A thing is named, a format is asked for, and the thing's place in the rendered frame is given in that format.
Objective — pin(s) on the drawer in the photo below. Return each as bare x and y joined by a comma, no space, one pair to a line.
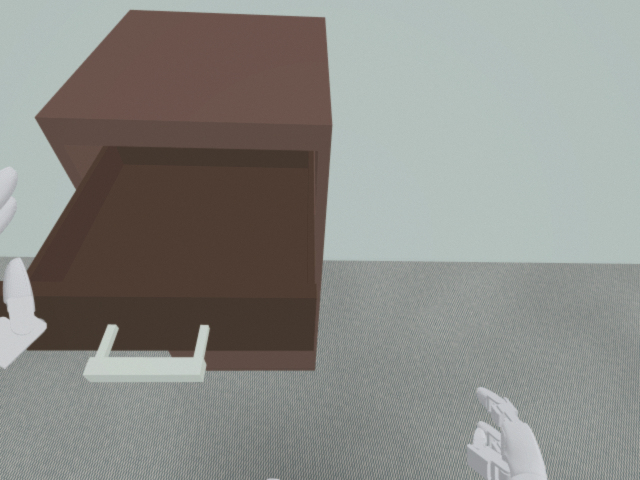
161,240

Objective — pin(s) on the robot left hand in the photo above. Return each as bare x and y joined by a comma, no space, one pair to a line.
23,328

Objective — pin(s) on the handle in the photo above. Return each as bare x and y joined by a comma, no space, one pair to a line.
103,368

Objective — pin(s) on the cabinet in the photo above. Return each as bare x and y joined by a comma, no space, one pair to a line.
204,80

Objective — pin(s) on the robot right hand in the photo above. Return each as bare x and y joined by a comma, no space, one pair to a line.
501,456

